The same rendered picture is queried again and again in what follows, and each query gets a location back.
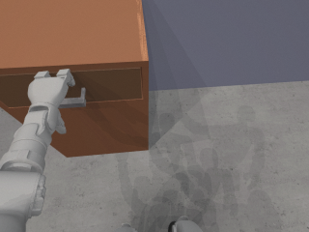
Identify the left robot shin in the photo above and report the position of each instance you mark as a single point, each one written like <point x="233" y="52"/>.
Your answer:
<point x="126" y="225"/>

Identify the robot left hand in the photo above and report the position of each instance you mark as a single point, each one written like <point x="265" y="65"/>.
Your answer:
<point x="51" y="90"/>

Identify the right robot thigh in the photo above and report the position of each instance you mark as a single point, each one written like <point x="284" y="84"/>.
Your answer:
<point x="186" y="226"/>

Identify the drawer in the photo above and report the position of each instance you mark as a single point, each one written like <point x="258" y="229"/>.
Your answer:
<point x="102" y="85"/>

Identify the robot left upper arm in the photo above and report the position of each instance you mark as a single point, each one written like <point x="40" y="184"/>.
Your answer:
<point x="21" y="197"/>

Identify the robot left forearm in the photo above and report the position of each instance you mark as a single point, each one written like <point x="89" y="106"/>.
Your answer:
<point x="29" y="147"/>

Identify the cabinet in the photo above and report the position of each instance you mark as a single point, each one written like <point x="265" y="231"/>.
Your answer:
<point x="80" y="35"/>

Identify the handle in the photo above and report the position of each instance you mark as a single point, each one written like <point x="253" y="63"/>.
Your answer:
<point x="74" y="102"/>

